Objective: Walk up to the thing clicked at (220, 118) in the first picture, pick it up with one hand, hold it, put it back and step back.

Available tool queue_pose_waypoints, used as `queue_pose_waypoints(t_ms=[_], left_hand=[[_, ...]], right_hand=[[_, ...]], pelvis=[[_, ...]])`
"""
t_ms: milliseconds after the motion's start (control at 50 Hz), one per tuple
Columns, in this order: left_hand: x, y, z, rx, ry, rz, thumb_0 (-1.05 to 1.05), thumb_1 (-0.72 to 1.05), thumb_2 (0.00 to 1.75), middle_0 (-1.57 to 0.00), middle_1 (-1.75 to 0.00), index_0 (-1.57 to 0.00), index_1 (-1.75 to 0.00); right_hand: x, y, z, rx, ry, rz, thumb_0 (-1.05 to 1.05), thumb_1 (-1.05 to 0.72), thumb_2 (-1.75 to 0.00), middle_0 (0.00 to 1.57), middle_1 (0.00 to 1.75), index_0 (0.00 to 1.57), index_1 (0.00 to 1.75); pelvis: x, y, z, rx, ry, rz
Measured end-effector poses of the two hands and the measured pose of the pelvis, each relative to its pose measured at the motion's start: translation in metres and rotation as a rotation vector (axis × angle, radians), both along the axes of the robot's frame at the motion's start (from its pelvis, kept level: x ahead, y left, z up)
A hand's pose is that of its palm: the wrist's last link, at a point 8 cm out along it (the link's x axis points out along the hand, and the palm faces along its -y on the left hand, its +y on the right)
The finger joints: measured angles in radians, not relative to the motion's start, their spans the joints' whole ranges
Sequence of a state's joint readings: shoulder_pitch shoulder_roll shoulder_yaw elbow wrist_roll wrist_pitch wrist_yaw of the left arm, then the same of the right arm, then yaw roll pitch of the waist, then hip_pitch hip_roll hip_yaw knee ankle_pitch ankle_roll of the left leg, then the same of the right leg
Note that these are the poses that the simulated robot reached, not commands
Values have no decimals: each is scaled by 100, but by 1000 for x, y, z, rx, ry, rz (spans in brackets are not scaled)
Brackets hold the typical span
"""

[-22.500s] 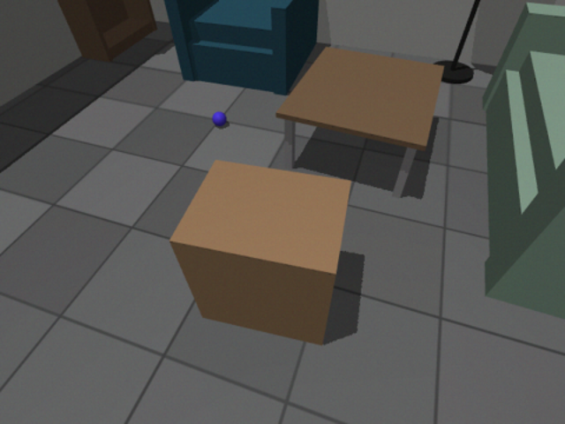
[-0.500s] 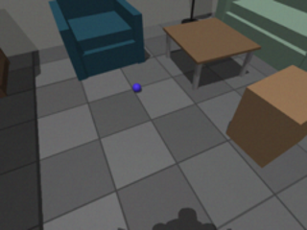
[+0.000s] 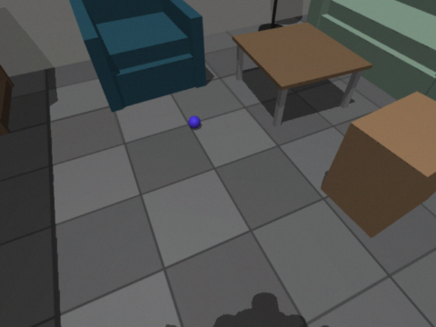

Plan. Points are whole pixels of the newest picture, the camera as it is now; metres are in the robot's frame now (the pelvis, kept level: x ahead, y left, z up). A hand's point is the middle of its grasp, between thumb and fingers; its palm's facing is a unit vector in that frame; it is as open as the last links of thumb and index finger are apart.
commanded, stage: stand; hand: left
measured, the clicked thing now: (194, 122) +1.51 +0.19 -0.74
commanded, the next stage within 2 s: walk up in 0.50 s
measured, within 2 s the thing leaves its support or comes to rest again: neither
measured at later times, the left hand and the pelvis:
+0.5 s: hand out of the picture +0.09 +0.25 -0.16, palm faces -0.04 -0.94 -0.34, open 7.4 cm; pelvis +0.01 +0.00 +0.00, yaw +0 degrees
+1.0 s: hand (123, 320) +0.18 +0.22 -0.13, palm faces +0.00 -0.92 -0.40, open 7.4 cm; pelvis +0.15 -0.07 +0.00, yaw -2 degrees
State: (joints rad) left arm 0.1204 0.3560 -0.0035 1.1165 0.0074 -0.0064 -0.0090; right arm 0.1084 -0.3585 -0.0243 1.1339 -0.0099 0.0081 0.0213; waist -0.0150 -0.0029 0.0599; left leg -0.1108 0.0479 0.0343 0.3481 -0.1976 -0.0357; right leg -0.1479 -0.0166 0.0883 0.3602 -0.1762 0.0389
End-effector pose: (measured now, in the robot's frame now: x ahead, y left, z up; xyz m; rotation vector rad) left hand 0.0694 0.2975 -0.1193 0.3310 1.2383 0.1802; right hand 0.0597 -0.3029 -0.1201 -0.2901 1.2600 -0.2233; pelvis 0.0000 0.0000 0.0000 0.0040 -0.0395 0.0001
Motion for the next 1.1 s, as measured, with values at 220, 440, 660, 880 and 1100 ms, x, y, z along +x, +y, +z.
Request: queue_pose_waypoints(t_ms=[220, 440, 660, 880, 1100], left_hand=[[7, 1, 0, -2, -3, 1, 1, 91, 90, -20, -30, -20, -30], [13, 2, 1, 0, -18, 1, 1, 91, 90, -20, -30, -20, -30], [33, 7, 15, 20, -6, -39, 1, 91, 90, -20, -30, -20, -30], [80, -27, 26, 93, -91, 5, 1, 91, 90, -20, -30, -20, -30], [147, -42, 11, 28, -39, 45, 1, 90, 90, -20, -30, -20, -30]], right_hand=[[5, 2, 0, -2, 0, 4, 1, -90, -90, 21, 30, 20, 29], [15, 4, 0, 2, -18, 14, 1, -90, -90, 21, 30, 20, 29], [10, -29, 7, -4, -70, -27, 1, -90, -90, 21, 30, 20, 30], [68, -95, -14, -13, -17, -36, 1, -90, -90, 20, 30, 20, 29], [196, -81, 4, 14, -53, 72, 1, -90, -90, 20, 30, 20, 29]], pelvis=[[5, 2, 0, 2, 3, 2], [8, 2, 0, 0, 3, 4], [31, -16, -1, -1, 21, -36], [101, -62, -14, -15, -17, -46], [197, -65, -8, -44, 3, -15]])
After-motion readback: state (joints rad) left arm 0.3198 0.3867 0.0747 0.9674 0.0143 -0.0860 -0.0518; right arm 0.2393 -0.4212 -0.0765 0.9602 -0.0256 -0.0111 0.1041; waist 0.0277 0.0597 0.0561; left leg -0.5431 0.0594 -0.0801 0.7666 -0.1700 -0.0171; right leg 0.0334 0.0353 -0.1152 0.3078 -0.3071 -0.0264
